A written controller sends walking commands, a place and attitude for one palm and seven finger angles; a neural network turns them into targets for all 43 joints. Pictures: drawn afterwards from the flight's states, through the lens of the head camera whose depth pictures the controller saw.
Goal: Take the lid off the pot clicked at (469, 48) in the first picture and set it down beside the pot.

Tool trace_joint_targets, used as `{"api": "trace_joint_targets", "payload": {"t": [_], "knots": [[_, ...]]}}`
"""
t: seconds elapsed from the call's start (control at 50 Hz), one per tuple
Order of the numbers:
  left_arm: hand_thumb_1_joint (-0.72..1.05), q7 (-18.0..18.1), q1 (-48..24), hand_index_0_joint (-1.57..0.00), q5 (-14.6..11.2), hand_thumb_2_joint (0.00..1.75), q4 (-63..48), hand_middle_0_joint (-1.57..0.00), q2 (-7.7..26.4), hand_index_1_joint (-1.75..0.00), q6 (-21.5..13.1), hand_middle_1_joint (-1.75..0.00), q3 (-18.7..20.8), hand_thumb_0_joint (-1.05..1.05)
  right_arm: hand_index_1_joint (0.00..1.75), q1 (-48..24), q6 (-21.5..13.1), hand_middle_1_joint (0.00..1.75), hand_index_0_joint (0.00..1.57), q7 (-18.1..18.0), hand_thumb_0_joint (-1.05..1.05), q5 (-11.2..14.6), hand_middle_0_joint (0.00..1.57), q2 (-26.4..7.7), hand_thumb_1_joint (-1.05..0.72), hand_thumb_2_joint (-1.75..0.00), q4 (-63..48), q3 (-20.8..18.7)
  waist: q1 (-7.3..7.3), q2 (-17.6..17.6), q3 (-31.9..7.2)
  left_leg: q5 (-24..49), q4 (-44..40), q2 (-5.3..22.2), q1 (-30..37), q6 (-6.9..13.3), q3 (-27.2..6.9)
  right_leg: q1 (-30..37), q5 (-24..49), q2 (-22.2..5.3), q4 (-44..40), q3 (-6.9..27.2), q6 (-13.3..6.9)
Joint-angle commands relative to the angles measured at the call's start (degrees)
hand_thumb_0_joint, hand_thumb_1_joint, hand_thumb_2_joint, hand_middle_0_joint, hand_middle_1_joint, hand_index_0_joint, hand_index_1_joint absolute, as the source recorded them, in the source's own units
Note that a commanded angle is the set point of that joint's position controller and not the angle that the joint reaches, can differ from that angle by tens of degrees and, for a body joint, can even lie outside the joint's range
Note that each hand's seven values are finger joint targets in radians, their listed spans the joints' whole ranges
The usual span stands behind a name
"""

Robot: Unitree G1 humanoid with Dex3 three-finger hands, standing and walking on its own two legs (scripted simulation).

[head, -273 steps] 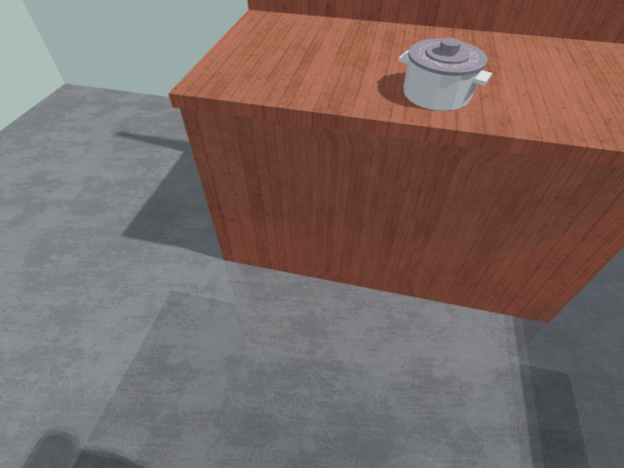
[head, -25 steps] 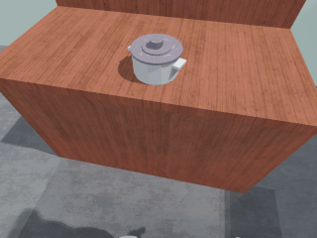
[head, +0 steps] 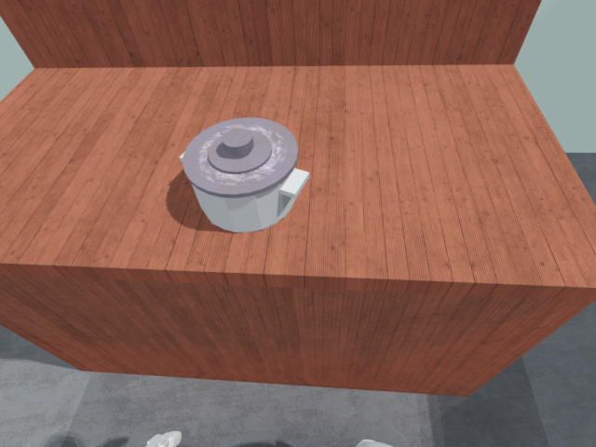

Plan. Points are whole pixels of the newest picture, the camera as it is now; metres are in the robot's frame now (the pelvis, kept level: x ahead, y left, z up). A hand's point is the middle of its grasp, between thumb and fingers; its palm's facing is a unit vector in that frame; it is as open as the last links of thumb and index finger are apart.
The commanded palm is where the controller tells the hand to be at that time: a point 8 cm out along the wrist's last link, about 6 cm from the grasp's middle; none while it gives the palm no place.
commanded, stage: come to a stop and stand still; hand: left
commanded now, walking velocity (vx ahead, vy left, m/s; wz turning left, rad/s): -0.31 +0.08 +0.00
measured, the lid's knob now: (238, 141) +0.52 +0.12 +0.12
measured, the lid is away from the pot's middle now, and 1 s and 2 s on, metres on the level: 0.00 0.00 0.00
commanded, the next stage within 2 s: look again from close up in 1.02 s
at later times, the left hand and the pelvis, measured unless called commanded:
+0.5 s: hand out of the picture +0.03 +0.26 -0.16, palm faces +0.03 -0.98 -0.21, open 7.4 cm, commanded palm none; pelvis -0.01 +0.05 +0.02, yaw -1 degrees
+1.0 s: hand out of the picture -0.02 +0.19 -0.17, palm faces -0.02 -0.98 -0.19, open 7.3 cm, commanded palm none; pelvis -0.04 +0.02 +0.00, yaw -2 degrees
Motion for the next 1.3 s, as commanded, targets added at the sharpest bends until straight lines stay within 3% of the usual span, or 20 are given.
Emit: {"api": "trace_joint_targets", "payload": {"t": [0.0, 0.14, 0.22, 0.24, 0.26, 0.28, 0.3, 0.32, 0.38, 0.58, 0.6, 0.62, 0.64, 0.66, 0.68, 0.72, 0.78, 0.82, 0.9, 1.28], "knots": [[0.90, 1.7, 3.3, -0.20, 0.3, 0.90, -2.2, -0.20, 10.1, -0.30, 1.2, -0.30, 2.1, 0.00, 0.30, 3.9, 1.2, 0.30, 0.20, -0.2, 0.00, 0.2, 0.20, -0.9, -0.90, -0.90, -3.1, -0.1, 0.40, -7.9, -9.4, 2.0, -2.3, 1.7, -1.0, -1.6, -1.7, 6.6, 34.1, -16.4, -14.6, 13.1, -9.0], [0.90, 1.7, 3.9, -0.20, 0.5, 0.90, -2.5, -0.20, 12.0, -0.30, 2.7, -0.30, 3.4, 0.00, 0.30, 0.8, 1.6, 0.30, 0.20, 0.0, 0.00, 0.0, 0.20, -1.4, -0.90, -0.90, -5.5, -1.2, 1.79, -11.9, -10.3, 5.0, -8.2, 0.0, -3.3, -2.4, -0.2, 10.0, 32.6, -15.7, -13.2, 13.7, -8.6], [0.90, 1.7, 2.3, -0.20, 0.0, 0.90, -2.5, -0.20, 11.4, -0.30, 3.4, -0.30, 3.2, 0.00, 0.30, 4.9, 0.5, 0.30, 0.20, 0.2, 0.00, -0.1, 0.20, -0.8, -0.90, -0.90, -4.3, -1.2, -0.68, -11.7, -11.6, 18.5, -28.4, 0.0, 7.5, -1.7, 0.6, 6.3, 16.2, -11.7, -9.1, 11.3, -3.0], [0.90, 1.4, 2.9, -0.20, -0.3, 0.90, -3.0, -0.20, 9.5, -0.30, 3.6, -0.30, 2.8, 0.00, 0.30, 5.3, 0.0, 0.30, 0.20, 0.2, 0.00, -0.3, 0.20, -2.6, -0.90, -0.90, -4.6, -1.2, -0.67, -6.7, -9.9, 20.5, -33.4, 3.0, 10.2, -0.7, -2.6, 1.9, 6.7, -8.7, -5.7, 9.7, -0.2], [0.90, 1.2, 4.4, -0.20, -0.6, 0.90, -3.4, -0.20, 6.2, -0.30, 4.0, -0.30, 2.2, 0.00, 0.30, 3.5, -0.6, 0.30, 0.20, 0.2, 0.00, -1.0, 0.20, -6.1, -0.90, -0.90, -6.1, -1.6, 0.20, 6.9, -7.2, 24.1, -40.7, 13.8, 7.1, 3.5, -17.0, -3.3, -8.1, -2.2, 0.0, 5.8, 3.4], [0.90, 1.2, 4.4, -0.20, -0.5, 0.90, -3.6, -0.20, 5.9, -0.30, 4.0, -0.30, 1.9, 0.00, 0.30, 0.2, -0.5, 0.30, 0.20, 0.0, 0.00, -1.4, 0.20, -8.7, -0.90, -0.90, -8.0, -1.4, 0.60, 11.5, -4.6, 24.1, -45.2, 20.4, -0.2, 8.0, -24.2, -2.7, -16.7, 0.9, 7.9, 4.7, 4.8], [0.90, 1.3, 3.1, -0.20, 0.2, 0.90, -2.7, -0.20, 7.5, -0.30, 4.8, -0.30, 2.5, 0.00, 0.30, -0.6, -0.8, 0.30, 0.20, -0.8, 0.00, -1.6, 0.20, -8.4, -0.90, -0.90, -7.7, -1.4, -0.15, 12.5, -3.6, 22.6, -47.2, 20.0, -2.0, 7.9, -24.7, -2.6, -17.4, 1.1, 15.2, 9.0, 4.8], [0.90, 0.9, 4.6, -0.20, -0.1, 0.90, -1.8, -0.20, 8.0, -0.30, 4.7, -0.30, 2.5, 0.00, 0.30, -2.0, -0.9, 0.30, 0.20, -1.2, 0.00, -1.7, 0.20, -8.4, -0.90, -0.90, -7.6, -1.0, 1.23, 9.5, -4.4, 23.2, -45.6, 19.5, 0.1, 9.0, -23.9, -3.6, -16.3, 1.1, 18.2, 10.7, 4.6], [0.90, -0.2, 6.6, -0.20, 0.0, 0.90, 0.8, -0.20, 8.4, -0.30, 4.7, -0.30, 3.2, 0.00, 0.30, -3.4, -0.8, 0.30, 0.20, -1.5, 0.00, -1.4, 0.20, -7.4, -0.90, -0.90, -7.1, -0.8, 1.51, 2.8, -4.4, 23.1, -44.2, 15.4, 5.1, 7.9, -15.2, -6.8, -9.7, 1.3, 24.0, 10.4, 5.7], [0.90, -0.3, 6.3, -0.20, -0.4, 0.90, 2.5, -0.20, 5.4, -0.30, 4.3, -0.30, 1.2, 0.00, 0.30, 2.5, -0.2, 0.30, 0.20, -1.0, 0.00, -1.2, 0.20, -8.1, -0.90, -0.90, -3.6, -1.6, -1.61, 8.1, -5.8, 19.2, -44.3, 13.9, 10.1, 8.0, -14.4, 1.4, -13.9, 0.1, 4.0, 5.8, 5.2], [0.90, 1.3, 14.1, -0.20, 0.5, 0.90, 4.4, -0.20, 7.8, -0.30, 2.7, -0.30, 0.5, 0.00, 0.30, -4.7, -0.8, 0.30, 0.20, -0.5, 0.00, -0.7, 0.20, -14.0, -0.90, -0.90, -6.3, -2.8, 3.88, 5.0, -3.4, 29.4, -30.5, 13.8, 4.4, 4.6, -6.9, 2.8, -6.7, -3.0, -4.4, 8.9, 3.3], [0.90, 1.3, 18.2, -0.20, 0.2, 0.90, 5.3, -0.20, 9.1, -0.30, 1.9, -0.30, 1.0, 0.00, 0.30, -4.8, -1.0, 0.30, 0.20, -0.3, 0.00, -0.3, 0.20, -8.7, -0.90, -0.90, -6.5, -1.9, 5.32, -1.0, -4.6, 33.0, -24.8, 8.0, 5.5, 1.7, -4.5, 7.4, 5.7, -3.3, -19.7, 7.8, 3.1], [0.90, 1.8, 14.7, -0.20, 0.3, 0.90, 4.2, -0.20, 10.3, -0.30, 1.3, -0.30, 0.4, 0.00, 0.30, -1.0, -1.0, 0.30, 0.20, 0.1, 0.00, 0.0, 0.20, -2.6, -0.90, -0.90, -7.7, -0.5, 0.64, -15.5, -4.7, 17.1, -22.1, 3.1, -1.2, -0.9, -0.4, 8.3, 10.5, -8.9, -18.6, 17.2, 0.5], [0.90, 1.8, 10.7, -0.20, 0.4, 0.90, 2.3, -0.20, 11.1, -0.30, 1.0, -0.30, 0.0, 0.00, 0.30, 1.0, -0.7, 0.30, 0.20, 0.5, 0.00, -0.5, 0.20, -2.5, -0.90, -0.90, -7.6, -0.2, -0.78, -14.0, -7.0, 11.3, -21.7, 1.7, 1.9, -1.4, 1.3, 5.9, 4.1, -11.9, -16.5, 16.2, -1.8], [0.90, 1.6, 9.7, -0.20, 0.9, 0.90, 1.1, -0.20, 11.9, -0.30, 1.3, -0.30, 0.0, 0.00, 0.30, 0.7, -1.0, 0.30, 0.20, 1.2, 0.00, -0.4, 0.20, -2.2, -0.90, -0.90, -7.5, -0.5, -1.30, -4.3, -8.1, 13.0, -23.8, 0.0, 6.7, -1.0, 1.7, 1.3, -2.6, -10.2, -12.7, 15.0, -1.4], [0.90, 1.4, 9.3, -0.20, 0.1, 0.90, 1.6, -0.20, 10.7, -0.30, 1.1, -0.30, 0.5, 0.00, 0.30, 0.9, -1.5, 0.30, 0.20, 0.8, 0.00, -0.4, 0.20, -4.1, -0.90, -0.90, -6.7, -0.5, -0.66, -7.7, -9.6, 22.7, -23.1, 3.8, 5.1, 0.1, -1.6, 5.0, 3.2, -5.5, -9.2, 11.4, 0.6], [0.90, 1.5, 9.7, -0.20, 0.1, 0.90, 1.8, -0.20, 8.8, -0.30, 1.8, -0.30, 0.2, 0.00, 0.30, 0.7, -1.0, 0.30, 0.20, 0.7, 0.00, -0.7, 0.20, -4.6, -0.90, -0.90, -6.2, -0.6, -0.31, -3.0, -0.7, 15.2, -26.5, 4.1, 0.3, 0.4, -3.3, 0.0, -10.1, -4.1, -10.4, 10.9, 0.9], [0.90, 1.4, 9.9, -0.20, -0.2, 0.90, 1.9, -0.20, 9.1, -0.30, 1.8, -0.30, 0.2, 0.00, 0.30, 0.3, -0.9, 0.30, 0.20, 0.8, 0.00, -0.8, 0.20, -4.0, -0.90, -0.90, -6.4, -0.3, 0.21, -1.3, 0.5, 10.9, -29.0, 4.0, -0.4, 0.5, -4.3, -0.6, -13.6, -3.6, -11.0, 10.7, 1.0], [0.90, 1.5, 10.3, -0.20, -0.2, 0.90, 1.9, -0.20, 8.5, -0.30, 1.4, -0.30, 0.0, 0.00, 0.30, 1.4, -0.9, 0.30, 0.20, 1.0, 0.00, -0.7, 0.20, -3.2, -0.90, -0.90, -5.6, -0.2, 0.10, -6.4, 1.3, 11.7, -27.4, 2.6, -0.6, 0.1, -2.8, -1.6, -15.4, -4.8, -13.2, 12.2, 0.6], [0.90, 1.2, 11.8, -0.20, -0.4, 0.90, 3.8, -0.20, 7.7, -0.30, 0.9, -0.30, 0.0, 0.00, 0.30, 1.4, -2.0, 0.30, 0.20, 0.6, 0.00, -0.2, 0.20, -3.4, -0.90, -0.90, -2.2, 0.2, 1.24, -1.9, -2.1, 18.4, -32.6, 4.7, 2.1, 0.9, -5.2, 5.2, -4.2, -3.7, -12.2, 9.3, 2.4]]}}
